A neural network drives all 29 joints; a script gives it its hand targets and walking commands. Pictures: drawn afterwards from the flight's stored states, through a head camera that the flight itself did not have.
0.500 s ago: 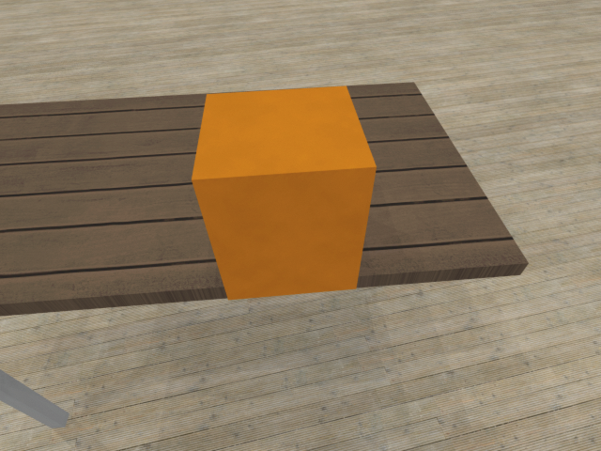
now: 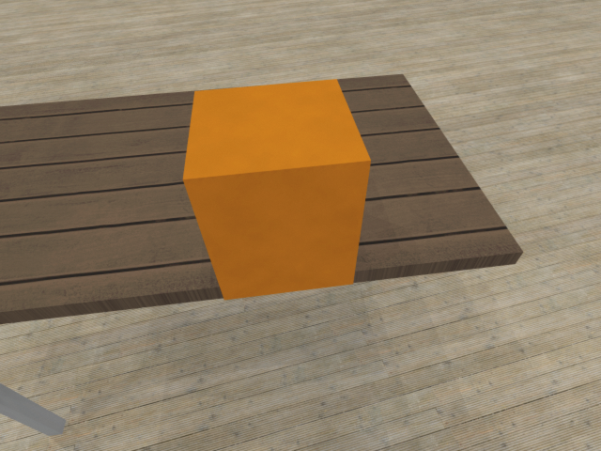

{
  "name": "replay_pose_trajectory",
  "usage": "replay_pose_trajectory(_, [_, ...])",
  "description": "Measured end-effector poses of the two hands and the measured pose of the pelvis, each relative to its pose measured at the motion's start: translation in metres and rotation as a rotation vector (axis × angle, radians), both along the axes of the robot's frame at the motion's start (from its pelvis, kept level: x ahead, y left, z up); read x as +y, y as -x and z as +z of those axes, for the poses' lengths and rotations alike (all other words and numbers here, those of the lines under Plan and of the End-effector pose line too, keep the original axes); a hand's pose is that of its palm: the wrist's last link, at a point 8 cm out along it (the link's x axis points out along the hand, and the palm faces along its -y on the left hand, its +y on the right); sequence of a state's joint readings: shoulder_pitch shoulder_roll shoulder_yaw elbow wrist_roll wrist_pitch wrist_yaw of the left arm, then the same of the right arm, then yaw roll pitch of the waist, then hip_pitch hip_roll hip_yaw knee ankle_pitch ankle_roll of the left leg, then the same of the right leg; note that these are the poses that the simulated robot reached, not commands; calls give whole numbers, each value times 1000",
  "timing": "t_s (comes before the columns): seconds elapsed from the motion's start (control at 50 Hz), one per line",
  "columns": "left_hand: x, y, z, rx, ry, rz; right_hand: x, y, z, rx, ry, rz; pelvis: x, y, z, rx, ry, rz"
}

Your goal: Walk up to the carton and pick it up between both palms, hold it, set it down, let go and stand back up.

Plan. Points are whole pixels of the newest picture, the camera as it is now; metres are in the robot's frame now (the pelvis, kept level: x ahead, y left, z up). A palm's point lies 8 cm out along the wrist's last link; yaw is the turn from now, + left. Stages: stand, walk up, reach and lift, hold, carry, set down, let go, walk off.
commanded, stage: walk up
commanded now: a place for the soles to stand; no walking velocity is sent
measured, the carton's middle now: (278, 193) +0.48 +0.06 +0.09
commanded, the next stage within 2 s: reach and lift in 0.74 s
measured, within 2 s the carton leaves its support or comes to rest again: neither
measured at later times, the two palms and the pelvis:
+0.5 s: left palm out of the picture +0.06 +0.24 -0.14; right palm out of the picture +0.03 -0.24 -0.14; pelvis +0.02 +0.00 +0.00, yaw -2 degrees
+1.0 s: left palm (153, 429) +0.20 +0.24 -0.12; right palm out of the picture +0.16 -0.26 -0.14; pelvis -0.02 +0.00 -0.04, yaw +1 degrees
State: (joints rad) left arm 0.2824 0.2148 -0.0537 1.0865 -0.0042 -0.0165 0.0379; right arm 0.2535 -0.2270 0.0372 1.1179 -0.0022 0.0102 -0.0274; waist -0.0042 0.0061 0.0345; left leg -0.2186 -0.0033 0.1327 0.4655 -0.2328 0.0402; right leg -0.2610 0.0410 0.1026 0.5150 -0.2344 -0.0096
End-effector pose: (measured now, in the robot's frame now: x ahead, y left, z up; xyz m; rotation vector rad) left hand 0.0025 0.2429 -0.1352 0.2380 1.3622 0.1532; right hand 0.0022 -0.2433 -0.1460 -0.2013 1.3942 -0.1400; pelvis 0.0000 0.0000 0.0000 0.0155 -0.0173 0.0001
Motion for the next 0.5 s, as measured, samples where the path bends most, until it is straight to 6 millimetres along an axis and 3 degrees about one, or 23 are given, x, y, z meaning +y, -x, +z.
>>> replay_pose_trajectory(0.28, [-3, -38, 0, -49, 7, -34, 3, -26, 1, -42, -3, -8, 1, -15, 0, 6, -1, -23])
replay_pose_trajectory(0.5, [-1, -53, 0, -60, 0, -56, 1, -30, 1, -47, 3, -26, 1, -19, -1, 2, -2, -41])
